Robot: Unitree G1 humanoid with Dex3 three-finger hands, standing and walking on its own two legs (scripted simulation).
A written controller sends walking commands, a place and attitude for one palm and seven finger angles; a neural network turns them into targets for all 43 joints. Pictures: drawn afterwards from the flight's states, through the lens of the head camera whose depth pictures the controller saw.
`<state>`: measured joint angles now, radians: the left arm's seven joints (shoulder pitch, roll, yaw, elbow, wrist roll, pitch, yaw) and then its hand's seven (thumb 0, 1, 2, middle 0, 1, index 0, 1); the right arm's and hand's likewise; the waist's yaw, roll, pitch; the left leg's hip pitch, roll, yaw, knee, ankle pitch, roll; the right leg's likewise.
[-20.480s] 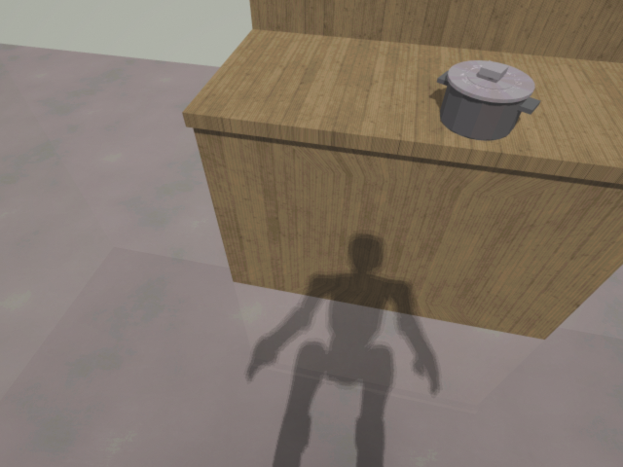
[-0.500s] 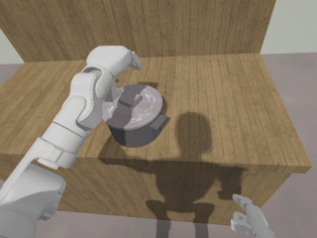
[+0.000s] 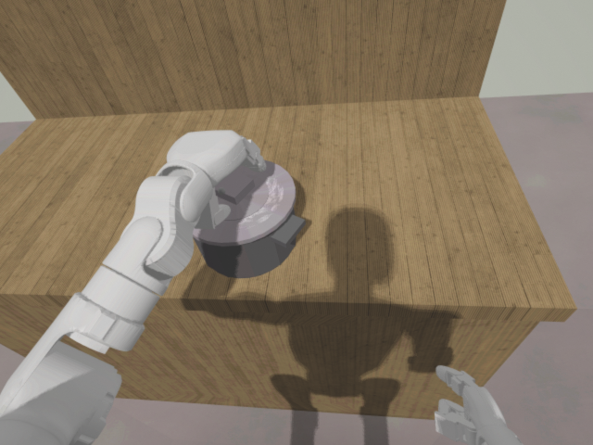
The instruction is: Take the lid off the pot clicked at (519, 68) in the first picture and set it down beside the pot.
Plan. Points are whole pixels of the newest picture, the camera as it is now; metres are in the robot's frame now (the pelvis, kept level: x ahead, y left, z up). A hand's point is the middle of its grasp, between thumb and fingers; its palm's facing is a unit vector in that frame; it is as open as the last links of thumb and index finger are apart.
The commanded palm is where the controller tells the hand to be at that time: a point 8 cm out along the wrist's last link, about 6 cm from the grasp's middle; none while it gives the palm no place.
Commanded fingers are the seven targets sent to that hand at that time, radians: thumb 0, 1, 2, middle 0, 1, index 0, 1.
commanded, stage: lower the open fingers around the knob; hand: left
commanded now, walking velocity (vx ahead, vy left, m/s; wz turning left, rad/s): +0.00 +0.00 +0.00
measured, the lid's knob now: (233, 187) +0.45 +0.12 +0.12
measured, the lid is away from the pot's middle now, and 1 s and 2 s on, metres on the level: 0.00 0.00 0.00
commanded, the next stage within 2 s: close the fingers and squeeze the knob in 0.80 s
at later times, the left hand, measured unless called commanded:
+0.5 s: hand (213, 194) +0.41 +0.13 +0.14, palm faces -0.23 -0.05 -0.97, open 10.3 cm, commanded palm +0.39 +0.13 +0.20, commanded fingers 0.00 -0.35 1.57 -0.85 -0.08 -0.85 -0.08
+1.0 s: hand (220, 194) +0.42 +0.13 +0.13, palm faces -0.21 -0.05 -0.98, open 10.0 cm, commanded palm +0.40 +0.13 +0.20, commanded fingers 0.00 -0.21 1.36 -0.86 -0.08 -0.86 -0.08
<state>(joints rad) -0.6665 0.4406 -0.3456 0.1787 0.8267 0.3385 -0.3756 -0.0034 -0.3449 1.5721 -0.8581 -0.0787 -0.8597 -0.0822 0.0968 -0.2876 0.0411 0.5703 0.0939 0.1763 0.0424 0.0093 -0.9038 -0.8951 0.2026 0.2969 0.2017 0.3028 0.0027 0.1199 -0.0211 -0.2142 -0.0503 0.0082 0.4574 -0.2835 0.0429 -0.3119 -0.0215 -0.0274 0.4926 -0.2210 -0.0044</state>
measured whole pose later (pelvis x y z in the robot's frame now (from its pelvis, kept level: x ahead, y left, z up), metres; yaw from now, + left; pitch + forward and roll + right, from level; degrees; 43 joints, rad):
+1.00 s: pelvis +0.00 +0.01 +0.00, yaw +0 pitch +3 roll +0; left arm -0.74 0.39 -0.35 0.40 0.85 0.32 -0.31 0.00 -0.32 1.52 -0.85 -0.08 -0.86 -0.08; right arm 0.12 -0.28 0.03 0.59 0.09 0.14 0.03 0.01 -0.90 -0.90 0.20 0.30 0.20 0.30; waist -0.01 0.10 -0.02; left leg -0.23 -0.06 0.01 0.46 -0.29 0.05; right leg -0.32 -0.03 -0.03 0.49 -0.22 0.01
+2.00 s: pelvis +0.00 +0.00 +0.00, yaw +0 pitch +3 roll +0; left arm -0.79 0.37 -0.37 0.48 0.86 0.34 -0.32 0.01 0.03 1.19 -0.77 -0.64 -0.77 -0.64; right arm 0.13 -0.28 0.03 0.61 0.09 0.15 0.02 0.01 -0.90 -0.90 0.20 0.30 0.20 0.30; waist -0.02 0.11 -0.03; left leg -0.23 -0.05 0.00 0.46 -0.28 0.05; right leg -0.32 -0.03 -0.03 0.49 -0.22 0.00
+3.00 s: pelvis +0.00 +0.01 +0.00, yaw +1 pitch +2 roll +0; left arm -0.85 0.42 -0.35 0.37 0.84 0.34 -0.38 -0.02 0.05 1.18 -0.87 -0.70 -0.77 -0.62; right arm 0.09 -0.27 0.05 0.61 0.08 0.12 0.02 0.01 -0.90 -0.90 0.20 0.30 0.20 0.30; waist 0.00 0.11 -0.01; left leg -0.20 -0.06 0.00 0.44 -0.27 0.05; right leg -0.29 -0.03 -0.03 0.47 -0.21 0.01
